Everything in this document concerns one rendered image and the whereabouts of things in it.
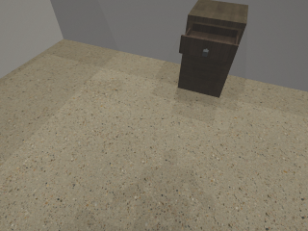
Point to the drawer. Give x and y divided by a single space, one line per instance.
222 43

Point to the cabinet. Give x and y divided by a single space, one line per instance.
203 75

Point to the handle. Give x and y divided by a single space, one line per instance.
205 52

